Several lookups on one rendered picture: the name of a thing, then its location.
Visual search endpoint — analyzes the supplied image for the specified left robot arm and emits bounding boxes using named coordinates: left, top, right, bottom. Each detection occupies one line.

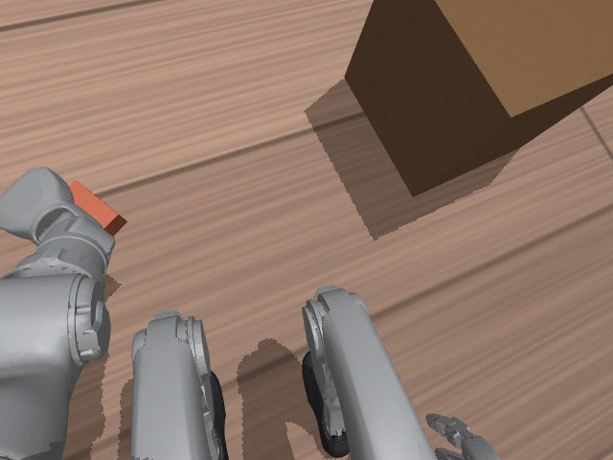
left=0, top=202, right=115, bottom=460

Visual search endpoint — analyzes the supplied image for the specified right robot hand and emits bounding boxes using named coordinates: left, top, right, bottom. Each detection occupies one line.
left=426, top=413, right=502, bottom=460

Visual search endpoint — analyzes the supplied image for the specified left robot foot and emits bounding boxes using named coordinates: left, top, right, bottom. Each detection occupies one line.
left=209, top=371, right=229, bottom=460

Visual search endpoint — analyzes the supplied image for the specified right robot foot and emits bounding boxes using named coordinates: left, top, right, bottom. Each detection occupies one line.
left=302, top=351, right=350, bottom=458

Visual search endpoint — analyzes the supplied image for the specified left robot hand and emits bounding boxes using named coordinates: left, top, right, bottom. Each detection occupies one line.
left=0, top=167, right=75, bottom=240

